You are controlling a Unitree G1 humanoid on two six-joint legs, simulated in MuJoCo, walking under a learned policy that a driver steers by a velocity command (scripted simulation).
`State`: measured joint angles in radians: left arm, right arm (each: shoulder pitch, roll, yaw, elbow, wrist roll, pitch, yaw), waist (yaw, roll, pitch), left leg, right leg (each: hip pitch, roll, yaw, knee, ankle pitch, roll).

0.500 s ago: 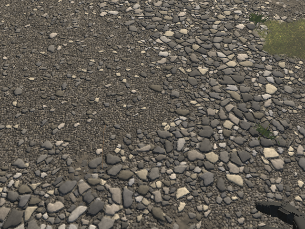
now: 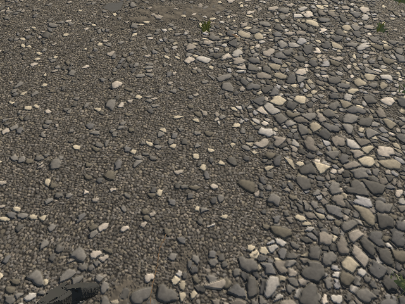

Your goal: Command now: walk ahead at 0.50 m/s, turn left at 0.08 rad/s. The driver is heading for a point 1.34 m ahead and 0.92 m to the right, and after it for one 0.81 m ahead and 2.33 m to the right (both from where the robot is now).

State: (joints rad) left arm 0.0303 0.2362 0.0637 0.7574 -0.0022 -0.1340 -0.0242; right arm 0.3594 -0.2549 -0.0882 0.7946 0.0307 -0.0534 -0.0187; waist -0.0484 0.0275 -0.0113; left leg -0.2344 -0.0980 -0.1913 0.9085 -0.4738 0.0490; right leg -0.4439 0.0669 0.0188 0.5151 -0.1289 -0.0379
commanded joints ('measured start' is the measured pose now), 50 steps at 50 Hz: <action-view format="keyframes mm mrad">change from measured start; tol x32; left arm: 1 238 134 40 10 -19 19 -1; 50 202 185 41 -173 -1 78 -1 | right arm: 1 -44 -122 -9 -101 -5 -37 5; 15 -404 -57 10 -211 -15 -70 27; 21 23 -249 -53 -118 -38 -61 12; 50 -160 -182 -5 -118 -38 -85 11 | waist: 1 125 -136 -82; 19 -17 -112 -106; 21 -21 345 -304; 39 -11 35 76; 45 93 -324 -250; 50 59 -65 -83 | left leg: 1 -583 102 37 394 35 -12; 18 36 90 125 -506 416 -35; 21 608 550 -501 -557 202 211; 38 196 368 273 -737 542 91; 43 219 340 391 -303 1074 20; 44 -11 302 400 -7 853 -26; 45 -465 107 332 361 -69 -90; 50 -459 222 102 264 149 -55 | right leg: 1 594 -376 613 -245 -311 -260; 7 310 -228 331 -298 188 -224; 17 247 -199 380 -187 33 -140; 23 -395 -99 129 717 -342 8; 43 194 -9 -134 52 -18 -102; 46 866 -399 815 -199 -290 -372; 50 396 -267 414 -237 72 -254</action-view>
